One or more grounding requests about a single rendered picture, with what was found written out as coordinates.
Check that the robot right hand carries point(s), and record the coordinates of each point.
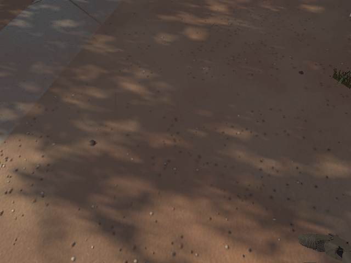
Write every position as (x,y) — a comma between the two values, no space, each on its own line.
(332,245)

